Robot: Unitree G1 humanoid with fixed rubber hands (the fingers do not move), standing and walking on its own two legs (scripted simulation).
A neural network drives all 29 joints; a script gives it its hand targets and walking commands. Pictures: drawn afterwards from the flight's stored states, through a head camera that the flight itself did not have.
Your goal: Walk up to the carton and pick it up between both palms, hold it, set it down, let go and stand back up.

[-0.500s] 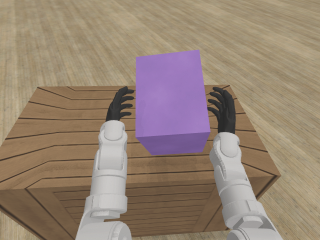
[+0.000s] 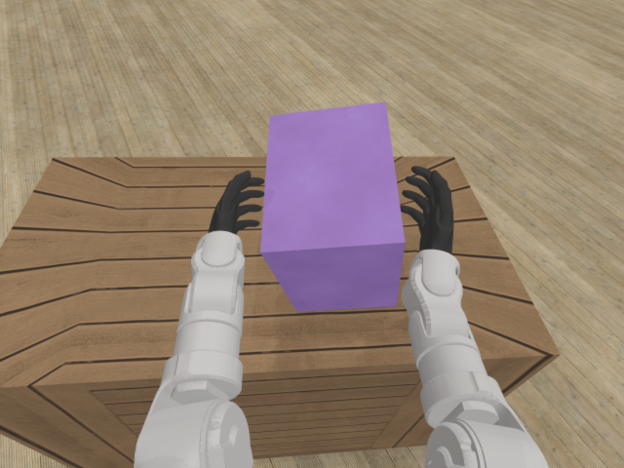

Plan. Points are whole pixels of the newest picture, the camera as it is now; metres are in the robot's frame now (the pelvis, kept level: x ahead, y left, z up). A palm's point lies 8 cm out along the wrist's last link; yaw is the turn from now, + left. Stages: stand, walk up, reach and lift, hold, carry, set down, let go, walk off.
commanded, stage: set down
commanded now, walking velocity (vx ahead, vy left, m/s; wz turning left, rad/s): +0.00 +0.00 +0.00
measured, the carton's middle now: (336, 216) +0.50 -0.04 +0.02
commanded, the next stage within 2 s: none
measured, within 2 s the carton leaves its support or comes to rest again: neither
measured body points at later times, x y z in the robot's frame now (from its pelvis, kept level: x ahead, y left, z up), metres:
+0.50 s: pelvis +0.00 +0.00 +0.00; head +0.03 +0.03 +0.45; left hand +0.42 +0.11 +0.09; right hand +0.38 -0.15 +0.11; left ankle -0.04 +0.07 -0.75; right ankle -0.02 -0.10 -0.75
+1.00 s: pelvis +0.01 +0.00 +0.00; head +0.05 +0.05 +0.44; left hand +0.45 +0.12 +0.08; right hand +0.41 -0.15 +0.12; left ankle -0.04 +0.07 -0.75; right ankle -0.02 -0.10 -0.75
